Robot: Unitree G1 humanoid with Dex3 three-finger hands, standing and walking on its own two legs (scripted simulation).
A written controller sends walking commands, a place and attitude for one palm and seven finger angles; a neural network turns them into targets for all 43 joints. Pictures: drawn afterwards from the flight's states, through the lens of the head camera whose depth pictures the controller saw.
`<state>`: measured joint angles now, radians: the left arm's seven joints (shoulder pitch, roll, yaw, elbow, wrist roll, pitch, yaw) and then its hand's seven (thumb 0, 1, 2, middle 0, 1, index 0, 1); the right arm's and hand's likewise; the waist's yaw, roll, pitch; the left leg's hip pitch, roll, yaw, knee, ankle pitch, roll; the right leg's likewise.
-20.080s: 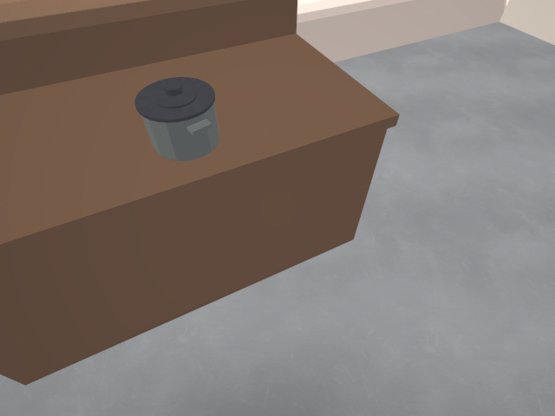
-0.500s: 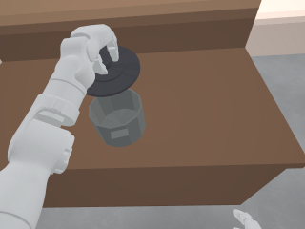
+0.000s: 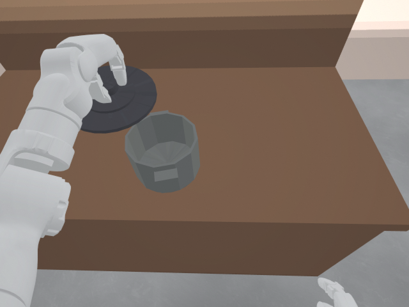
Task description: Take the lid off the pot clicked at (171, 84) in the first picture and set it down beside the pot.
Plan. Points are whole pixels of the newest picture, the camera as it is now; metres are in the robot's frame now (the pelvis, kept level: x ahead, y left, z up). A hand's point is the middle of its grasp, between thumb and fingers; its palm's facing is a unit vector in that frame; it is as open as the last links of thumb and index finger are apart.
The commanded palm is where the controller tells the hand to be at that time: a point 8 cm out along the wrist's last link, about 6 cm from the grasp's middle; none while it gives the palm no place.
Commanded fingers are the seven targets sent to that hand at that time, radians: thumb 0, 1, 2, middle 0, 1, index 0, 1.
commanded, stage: move the lid sideways beside the pot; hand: left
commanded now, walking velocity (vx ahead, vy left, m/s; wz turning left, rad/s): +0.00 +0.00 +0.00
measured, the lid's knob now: (106, 86) +0.49 +0.20 +0.18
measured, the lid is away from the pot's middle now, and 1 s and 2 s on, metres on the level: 0.09 0.21 0.23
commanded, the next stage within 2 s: lower the lid onto the table in 1.36 s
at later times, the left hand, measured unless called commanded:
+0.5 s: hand (68, 81) +0.47 +0.25 +0.20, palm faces -0.28 -0.05 -0.96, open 7.1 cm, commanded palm +0.47 +0.26 +0.28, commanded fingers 0.00 0.71 0.78 -1.01 -1.03 -0.99 -1.01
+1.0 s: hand (34, 88) +0.46 +0.31 +0.20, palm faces -0.33 -0.07 -0.94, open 7.1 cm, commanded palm +0.47 +0.32 +0.28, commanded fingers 0.00 0.71 0.78 -1.01 -1.03 -0.99 -1.01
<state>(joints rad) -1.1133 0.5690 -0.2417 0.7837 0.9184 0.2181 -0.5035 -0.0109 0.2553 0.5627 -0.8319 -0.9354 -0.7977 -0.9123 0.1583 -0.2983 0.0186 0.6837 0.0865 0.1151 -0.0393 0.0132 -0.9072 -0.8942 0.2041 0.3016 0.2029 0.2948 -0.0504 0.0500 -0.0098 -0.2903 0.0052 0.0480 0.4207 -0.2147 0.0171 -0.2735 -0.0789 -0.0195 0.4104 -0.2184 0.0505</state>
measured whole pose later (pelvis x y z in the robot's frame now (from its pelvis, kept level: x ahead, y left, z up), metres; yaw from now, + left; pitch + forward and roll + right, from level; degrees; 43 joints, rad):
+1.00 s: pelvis +0.01 +0.01 +0.00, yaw +0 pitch +7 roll -1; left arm -1.11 0.82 -0.09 0.90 0.93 0.00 -0.55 -0.01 0.26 0.56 -0.83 -0.94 -0.79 -0.91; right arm 0.22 -0.31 0.02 0.71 0.10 0.15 -0.04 0.01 -0.91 -0.89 0.21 0.30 0.20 0.29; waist -0.06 0.03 0.00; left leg -0.34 0.01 0.04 0.45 -0.24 0.03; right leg -0.28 -0.08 -0.03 0.36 -0.20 0.06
